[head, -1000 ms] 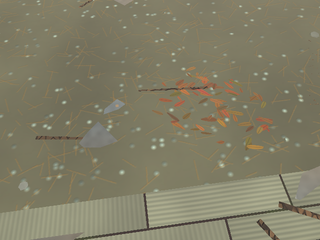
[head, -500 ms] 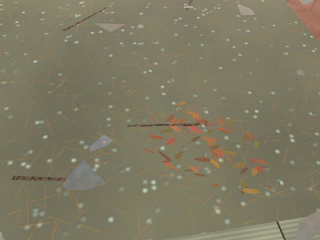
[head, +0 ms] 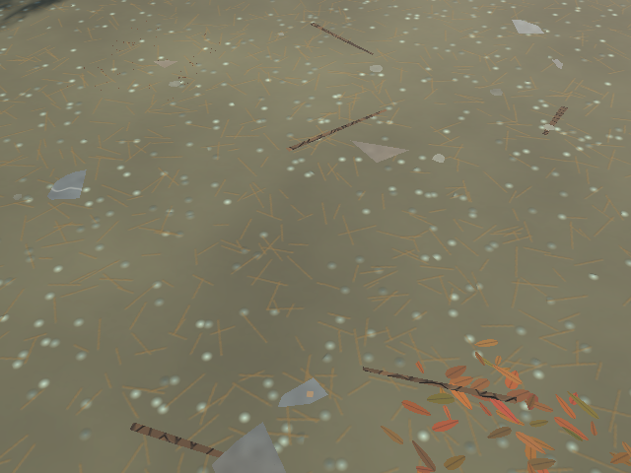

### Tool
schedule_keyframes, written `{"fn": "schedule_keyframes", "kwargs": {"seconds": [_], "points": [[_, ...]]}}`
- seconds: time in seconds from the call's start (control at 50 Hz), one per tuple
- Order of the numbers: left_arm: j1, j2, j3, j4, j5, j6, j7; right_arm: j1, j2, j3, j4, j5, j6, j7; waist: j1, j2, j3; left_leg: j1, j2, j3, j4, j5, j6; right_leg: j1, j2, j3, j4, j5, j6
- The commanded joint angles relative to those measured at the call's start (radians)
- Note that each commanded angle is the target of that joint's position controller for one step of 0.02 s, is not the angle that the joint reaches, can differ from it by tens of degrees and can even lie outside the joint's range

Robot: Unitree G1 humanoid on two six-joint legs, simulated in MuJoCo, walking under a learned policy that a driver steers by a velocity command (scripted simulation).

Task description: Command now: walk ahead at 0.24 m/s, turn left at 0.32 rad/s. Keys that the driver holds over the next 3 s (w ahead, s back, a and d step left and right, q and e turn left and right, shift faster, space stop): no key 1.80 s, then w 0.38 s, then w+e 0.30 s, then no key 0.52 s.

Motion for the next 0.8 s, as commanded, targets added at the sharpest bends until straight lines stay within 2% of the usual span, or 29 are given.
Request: {"fn": "schedule_keyframes", "kwargs": {"seconds": [0.02,0.06,0.08,0.1,0.12,0.14,0.16,0.18,0.2,0.24,0.28,0.3,0.32,0.34,0.36,0.38,0.4,0.42,0.46,0.5,0.54,0.58,0.6,0.64,0.66,0.68,0.7,0.74,0.8], "points": [[-0.023,-0.078,-0.034,0.041,-0.009,-0.073,-0.036,0.124,0.047,0.057,-0.093,0.039,0.006,-0.002,-0.108,-0.062,0.121,-0.219,0.074,-0.069,0.211,0.062,0.006,0.023,-0.224,0.438,-0.672,0.208,-0.102],[0.019,-0.042,-0.020,0.089,-0.010,-0.079,-0.045,0.077,0.031,0.062,-0.118,0.035,0.000,0.002,-0.103,-0.061,0.105,-0.254,0.077,-0.095,0.075,0.103,-0.011,0.119,-0.179,0.297,-0.694,0.347,-0.097],[0.003,-0.023,-0.017,0.087,-0.014,-0.076,-0.037,0.028,0.030,0.071,-0.138,0.032,-0.004,-0.001,-0.101,-0.042,0.114,-0.214,0.086,-0.069,-0.170,0.128,-0.031,0.111,-0.137,0.204,-0.729,0.457,-0.104],[0.008,0.014,-0.006,0.089,-0.016,-0.077,-0.019,-0.024,0.015,0.073,-0.165,0.016,-0.005,-0.004,-0.091,-0.068,0.104,-0.164,0.088,-0.022,-0.348,0.149,-0.063,0.140,-0.120,0.147,-0.758,0.592,-0.115],[-0.001,0.023,-0.009,0.078,-0.008,-0.084,-0.006,-0.054,0.007,0.070,-0.163,0.014,-0.007,-0.004,-0.077,-0.064,0.037,-0.084,0.106,0.020,-0.538,0.169,-0.089,0.225,-0.110,0.105,-0.787,0.736,-0.114],[0.003,0.057,-0.002,0.078,-0.008,-0.091,0.005,-0.067,0.005,0.067,-0.162,0.016,-0.006,0.000,-0.065,-0.085,-0.018,-0.001,0.128,0.055,-0.679,0.202,-0.117,0.286,-0.112,0.071,-0.794,0.813,-0.112],[0.043,0.087,0.007,0.093,-0.019,-0.090,0.011,-0.097,0.023,0.072,-0.158,0.022,-0.003,0.004,-0.036,-0.086,-0.065,0.061,0.135,0.096,-0.801,0.192,-0.132,0.367,-0.115,0.051,-0.808,0.842,-0.111],[0.084,0.127,0.019,0.106,-0.034,-0.085,0.014,-0.149,0.043,0.078,-0.164,0.028,-0.003,0.013,0.005,-0.094,-0.070,0.073,0.140,0.126,-0.895,0.173,-0.139,0.449,-0.139,0.053,-0.811,0.881,-0.117],[0.127,0.144,0.024,0.116,-0.037,-0.073,0.014,-0.192,0.053,0.081,-0.172,0.035,-0.001,0.022,0.036,-0.109,-0.067,0.069,0.142,0.139,-0.961,0.157,-0.141,0.517,-0.161,0.072,-0.800,0.901,-0.119],[0.178,0.164,0.032,0.126,-0.032,-0.051,0.007,-0.237,0.040,0.075,-0.175,0.032,-0.003,0.031,0.076,-0.132,-0.044,0.063,0.143,0.146,-1.053,0.158,-0.123,0.606,-0.204,0.108,-0.769,0.895,-0.128],[0.169,0.170,0.038,0.125,-0.032,-0.038,-0.004,-0.221,0.009,0.060,-0.169,0.032,-0.009,0.035,0.065,-0.176,-0.016,0.119,0.140,0.140,-1.151,0.145,-0.084,0.613,-0.222,0.135,-0.740,0.860,-0.130],[0.143,0.177,0.041,0.125,-0.042,-0.036,-0.009,-0.187,-0.001,0.053,-0.156,0.025,-0.012,0.036,0.038,-0.177,-0.007,0.195,0.129,0.151,-1.238,0.193,-0.058,0.590,-0.211,0.126,-0.699,0.870,-0.118],[0.150,0.177,0.042,0.128,-0.047,-0.039,-0.015,-0.141,-0.029,0.039,-0.133,0.013,-0.015,0.031,0.022,-0.156,-0.021,0.304,0.102,0.164,-1.330,0.262,-0.030,0.566,-0.177,0.119,-0.646,0.873,-0.098],[0.158,0.174,0.041,0.133,-0.040,-0.045,-0.021,-0.091,-0.080,0.021,-0.121,0.004,-0.019,0.020,0.001,-0.126,-0.059,0.468,0.146,0.105,-1.324,0.441,0.000,0.492,-0.138,0.098,-0.573,0.820,-0.061],[0.150,0.126,0.023,0.105,-0.005,-0.057,-0.023,-0.005,-0.143,0.007,-0.121,-0.021,-0.016,0.008,-0.019,-0.005,-0.180,0.743,0.300,-0.038,-1.189,0.893,0.062,0.304,-0.083,0.062,-0.415,0.532,-0.010],[0.242,0.032,-0.017,0.118,0.000,-0.054,-0.031,0.002,-0.070,0.031,-0.111,-0.033,-0.006,0.003,0.000,0.144,-0.317,0.856,0.473,-0.234,-1.216,0.811,0.243,0.195,-0.039,0.093,-0.276,0.104,0.050],[0.175,0.076,-0.003,0.124,-0.020,-0.035,-0.030,0.003,0.021,0.052,-0.106,-0.016,0.001,0.005,-0.033,0.138,-0.273,0.774,0.475,-0.305,-1.307,0.596,0.258,0.151,-0.035,0.147,-0.184,-0.117,0.084],[0.121,0.107,0.008,0.109,-0.034,-0.018,-0.029,-0.041,0.037,0.062,-0.100,-0.007,0.002,0.005,-0.023,0.103,-0.183,0.696,0.443,-0.271,-1.344,0.454,0.212,0.114,-0.048,0.168,-0.149,-0.149,0.096],[0.082,0.112,0.017,0.104,-0.017,0.013,-0.007,-0.143,-0.014,0.052,-0.107,-0.007,-0.003,0.003,0.015,0.037,-0.081,0.507,0.394,-0.201,-1.393,0.313,0.141,0.150,-0.068,0.187,-0.187,-0.101,0.115],[0.112,0.109,0.021,0.118,-0.006,0.024,0.010,-0.203,-0.044,0.042,-0.108,-0.010,-0.002,-0.004,0.047,0.067,-0.064,0.385,0.343,-0.127,-1.423,0.241,0.109,0.253,-0.059,0.170,-0.255,-0.004,0.126],[0.142,0.090,0.018,0.137,-0.006,0.025,0.015,-0.212,-0.038,0.042,-0.096,-0.008,0.001,-0.005,0.054,0.084,-0.067,0.333,0.304,-0.070,-1.422,0.166,0.099,0.340,-0.045,0.143,-0.353,0.092,0.123],[0.148,0.080,0.016,0.154,-0.005,0.023,0.013,-0.211,-0.025,0.046,-0.076,0.001,0.005,-0.004,0.058,0.081,-0.052,0.285,0.278,-0.047,-1.415,-0.018,0.076,0.420,-0.035,0.120,-0.489,0.235,0.104],[0.127,0.084,0.014,0.152,0.002,0.021,0.014,-0.194,-0.016,0.049,-0.059,0.010,0.007,-0.004,0.050,0.068,-0.032,0.271,0.260,-0.043,-1.415,-0.133,0.048,0.435,-0.035,0.118,-0.554,0.292,0.088],[0.075,0.133,0.016,0.121,0.011,0.015,0.016,-0.145,-0.014,0.050,-0.015,0.009,0.006,-0.003,0.024,0.039,0.038,0.232,0.229,-0.045,-1.402,-0.274,-0.021,0.422,-0.091,0.182,-0.648,0.309,0.047],[0.051,0.193,0.035,0.130,-0.009,0.015,0.019,-0.132,-0.028,0.042,-0.013,0.011,0.007,-0.006,-0.009,-0.067,0.076,0.276,0.177,0.012,-1.390,-0.219,-0.047,0.318,-0.073,0.166,-0.641,0.174,0.020],[0.038,0.163,0.031,0.135,-0.018,0.007,0.016,-0.148,-0.039,0.040,-0.003,0.002,0.007,-0.012,0.006,-0.089,0.079,0.348,0.160,0.038,-1.337,-0.151,-0.063,0.254,-0.067,0.175,-0.679,0.115,0.011],[0.029,0.137,0.024,0.145,-0.012,-0.001,0.015,-0.147,-0.037,0.037,0.003,0.006,0.004,-0.016,-0.003,-0.117,0.070,0.386,0.152,0.056,-1.300,-0.086,-0.065,0.240,-0.072,0.182,-0.700,0.118,0.013],[0.010,0.119,0.019,0.152,-0.009,-0.017,0.010,-0.137,-0.031,0.036,0.023,0.011,0.003,-0.019,-0.009,-0.134,0.049,0.421,0.147,0.073,-1.260,0.027,-0.059,0.254,-0.074,0.186,-0.702,0.197,0.016],[0.035,0.126,0.018,0.173,-0.013,-0.028,0.005,-0.122,-0.026,0.035,0.054,0.012,0.003,-0.017,-0.001,-0.094,0.010,0.449,0.151,0.079,-1.243,0.129,-0.051,0.303,-0.072,0.182,-0.680,0.303,0.012]]}}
